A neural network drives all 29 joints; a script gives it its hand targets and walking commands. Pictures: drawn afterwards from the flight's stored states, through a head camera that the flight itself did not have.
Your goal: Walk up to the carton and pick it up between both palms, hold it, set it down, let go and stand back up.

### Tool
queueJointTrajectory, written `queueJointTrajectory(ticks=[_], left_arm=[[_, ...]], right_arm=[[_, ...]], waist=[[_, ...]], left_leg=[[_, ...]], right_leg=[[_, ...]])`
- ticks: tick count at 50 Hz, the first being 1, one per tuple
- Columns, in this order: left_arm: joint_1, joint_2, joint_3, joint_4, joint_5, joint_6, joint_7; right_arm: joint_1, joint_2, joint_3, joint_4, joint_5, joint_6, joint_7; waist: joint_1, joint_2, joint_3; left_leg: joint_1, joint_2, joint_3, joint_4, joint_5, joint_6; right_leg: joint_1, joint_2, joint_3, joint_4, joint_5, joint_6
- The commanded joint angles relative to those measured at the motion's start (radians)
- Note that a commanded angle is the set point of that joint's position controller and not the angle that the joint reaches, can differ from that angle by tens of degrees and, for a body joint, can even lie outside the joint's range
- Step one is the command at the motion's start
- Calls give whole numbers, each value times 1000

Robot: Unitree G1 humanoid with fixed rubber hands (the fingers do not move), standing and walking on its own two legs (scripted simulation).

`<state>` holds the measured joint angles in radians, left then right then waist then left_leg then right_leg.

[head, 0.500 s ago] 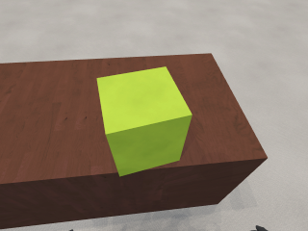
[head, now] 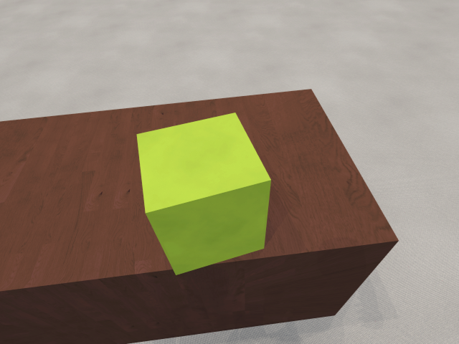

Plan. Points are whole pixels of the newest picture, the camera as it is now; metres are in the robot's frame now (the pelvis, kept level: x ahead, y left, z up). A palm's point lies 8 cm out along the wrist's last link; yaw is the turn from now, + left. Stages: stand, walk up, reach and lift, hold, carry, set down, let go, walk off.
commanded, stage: walk up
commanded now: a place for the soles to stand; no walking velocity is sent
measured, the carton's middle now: (205, 195) +0.43 +0.07 -0.01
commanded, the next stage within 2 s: reach and lift in 1.24 s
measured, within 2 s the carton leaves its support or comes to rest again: neither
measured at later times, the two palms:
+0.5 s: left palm out of the picture +0.13 +0.29 -0.10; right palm out of the picture +0.11 -0.22 -0.10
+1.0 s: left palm out of the picture +0.09 +0.29 -0.10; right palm out of the picture +0.07 -0.23 -0.11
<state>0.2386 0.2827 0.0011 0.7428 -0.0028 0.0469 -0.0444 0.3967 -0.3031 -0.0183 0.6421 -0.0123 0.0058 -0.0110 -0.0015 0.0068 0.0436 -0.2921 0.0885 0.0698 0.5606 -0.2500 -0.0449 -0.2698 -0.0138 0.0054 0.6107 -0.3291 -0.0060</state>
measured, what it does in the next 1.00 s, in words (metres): stands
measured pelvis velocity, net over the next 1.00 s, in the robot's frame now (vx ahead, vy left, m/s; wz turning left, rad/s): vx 0.02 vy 0.03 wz -0.01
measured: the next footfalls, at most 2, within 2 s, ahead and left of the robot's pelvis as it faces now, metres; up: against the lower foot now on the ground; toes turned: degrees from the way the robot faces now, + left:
none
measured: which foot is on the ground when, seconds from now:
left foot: down 0.00-1.00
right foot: down 0.00-1.00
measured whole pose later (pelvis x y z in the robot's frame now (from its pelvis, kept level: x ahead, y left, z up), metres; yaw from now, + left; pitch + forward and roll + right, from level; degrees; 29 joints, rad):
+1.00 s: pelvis +0.02 +0.03 +0.00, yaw -1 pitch -1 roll +0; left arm 0.34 0.27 0.01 0.69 0.01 0.01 -0.01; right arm 0.35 -0.29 -0.01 0.71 -0.01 0.02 0.02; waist -0.01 0.00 0.04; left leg -0.26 0.06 0.10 0.58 -0.30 -0.01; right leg -0.22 -0.04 0.03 0.57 -0.34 0.04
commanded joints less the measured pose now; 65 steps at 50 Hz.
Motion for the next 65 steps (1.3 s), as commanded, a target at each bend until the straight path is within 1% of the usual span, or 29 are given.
queueJointTrajectory(ticks=[1, 3, 4, 5, 9, 11, 13, 14, 16, 18, 22, 23, 24, 29, 32, 36, 38, 43, 44, 47, 50, 52, 54, 59, 61, 62, 63, 64, 65], left_arm=[[27, 135, 47, -104, 11, -45, 14], [7, 169, 59, -107, 10, -54, 24], [-6, 173, 59, -111, 10, -55, 30], [-1, 164, 54, -112, 10, -56, 32], [20, 127, 44, -122, 13, -62, 30], [48, 115, 40, -118, 15, -65, 29], [40, 119, 43, -126, 15, -62, 32], [49, 112, 41, -126, 15, -61, 34], [56, 120, 42, -130, 16, -59, 37], [49, 130, 47, -132, 15, -58, 39], [56, 112, 43, -136, 16, -55, 41], [52, 114, 43, -139, 16, -55, 42], [54, 113, 43, -138, 15, -56, 42], [53, 133, 53, -148, 17, -59, 42], [64, 135, 55, -150, 16, -62, 43], [59, 133, 58, -154, 14, -61, 43], [64, 125, 56, -156, 14, -64, 42], [90, 138, 58, -153, 15, -66, 39], [88, 141, 59, -150, 17, -67, 40], [102, 132, 57, -146, 16, -67, 40], [96, 136, 58, -151, 19, -70, 44], [110, 129, 55, -147, 18, -69, 43], [110, 125, 54, -146, 18, -68, 45], [109, 128, 51, -142, 17, -65, 45], [132, 119, 47, -144, 22, -68, 45], [125, 122, 48, -146, 22, -68, 45], [-443, 184, 43, -240, -50, 112, 53], [-335, 149, 20, -272, -38, 204, 79], [-308, 127, 19, -279, -20, 255, 75]], right_arm=[[39, -136, -39, -76, -5, -27, 4], [27, -98, -31, -78, -10, -19, 16], [22, -94, -31, -78, -8, -17, 18], [25, -103, -30, -73, -10, -20, 19], [37, -136, -35, -57, 3, -39, 19], [25, -142, -32, -59, 5, -37, 18], [33, -140, -31, -55, 9, -33, 17], [16, -147, -34, -57, 10, -30, 17], [9, -148, -35, -63, 11, -23, 17], [0, -141, -30, -67, 9, -20, 18], [-21, -148, -34, -63, 12, -18, 19], [-22, -138, -32, -63, 12, -18, 20], [-31, -141, -33, -65, 13, -17, 21], [-43, -125, -30, -61, 11, -11, 26], [-57, -127, -34, -58, 10, -11, 27], [-61, -125, -34, -56, 9, -8, 29], [-58, -133, -32, -49, 7, -11, 29], [-65, -117, -30, -37, 4, -8, 29], [-53, -114, -29, -30, 5, -8, 29], [-55, -126, -36, -26, 3, -10, 28], [-31, -113, -25, -18, 6, -16, 28], [-39, -122, -29, -18, 4, -17, 27], [-42, -128, -30, -16, 6, -16, 26], [-25, -122, -26, -6, 7, -10, 25], [-18, -126, -27, 0, 6, -13, 24], [-24, -122, -25, -1, 7, -13, 24], [-670, -31, -131, 42, -126, -147, 41], [-531, -66, -149, 99, -120, -168, 70], [-492, -78, -156, 98, -105, -165, 77]], waist=[[12, -7, -104], [1, -66, -58], [-3, -70, -13], [-7, -61, 0], [-2, -9, -52], [6, 6, -95], [-2, 21, -96], [8, 24, -79], [2, 44, -68], [0, 19, -69], [4, 29, -60], [1, 3, -66], [2, 23, -56], [-7, -4, -38], [-3, 16, -24], [-12, -18, -17], [-12, -8, -11], [-5, -35, -2], [-14, -18, -8], [-5, -1, -2], [-15, -31, -23], [-6, -40, -26], [-6, 6, -32], [-9, -24, 9], [-7, 13, -39], [-7, 10, -32], [39, 23, 4], [-9, 21, 74], [2, -20, 8]], left_leg=[[88, 8, -36, -32, 33, 78], [43, -16, -18, -13, -68, 64], [26, -18, -20, -20, -50, 61], [39, -13, -30, -35, -19, 63], [74, 39, -69, -70, 191, 92], [108, 42, -67, -53, 241, 106], [100, 47, -67, -56, 285, 113], [90, 50, -63, -48, 296, 117], [80, 42, -57, -45, 283, 116], [75, 36, -54, -44, 246, 117], [82, 45, -65, -60, 240, 123], [87, 48, -71, -64, 239, 123], [82, 45, -68, -62, 226, 123], [68, 26, -49, -58, 171, 110], [65, 19, -49, -55, 171, 106], [71, 20, -60, -77, 52, 108], [68, 25, -52, -83, 89, 103], [70, 6, -39, -80, -18, 86], [70, 1, -40, -83, -8, 84], [78, 9, -59, -98, -47, 90], [69, 14, -54, -82, 56, 90], [83, 17, -50, -79, 73, 94], [65, 19, -49, -81, 78, 94], [67, 21, -56, -90, 71, 96], [80, 24, -51, -85, 60, 100], [71, 21, -50, -87, 53, 99], [-56, -49, 12, 8, -97, 10], [-62, -52, 16, 1, -206, 9], [-18, -36, 6, 35, -156, 7]], right_leg=[[-5, -92, 135, -173, 68, -61], [-35, -124, 194, -240, -96, -76], [-51, -133, 203, -251, -96, -81], [-65, -135, 204, -241, -48, -81], [10, -59, 63, -113, 186, -33], [38, -64, 66, -98, 252, -32], [54, -56, 40, -65, 260, -27], [50, -51, 41, -63, 272, -22], [52, -54, 40, -63, 280, -21], [50, -58, 50, -71, 269, -24], [45, -49, 39, -63, 246, -13], [41, -49, 33, -59, 242, -14], [37, -50, 39, -65, 234, -13], [31, -54, 55, -83, 227, -23], [23, -56, 60, -94, 225, -26], [-11, -49, 61, -119, 130, -23], [1, -49, 66, -107, 173, -23], [-25, -65, 88, -156, 92, -33], [-17, -70, 91, -160, 95, -36], [-40, -56, 86, -156, 63, -31], [10, -62, 87, -136, 148, -34], [-5, -56, 80, -135, 153, -30], [20, -55, 76, -128, 157, -29], [-21, -50, 73, -131, 124, -27], [9, -53, 52, -126, 134, -20], [13, -51, 54, -125, 136, -20], [-220, 15, -75, -26, -80, -41], [-234, 12, -82, -23, -131, -48], [-199, 4, -108, -3, -87, -39]])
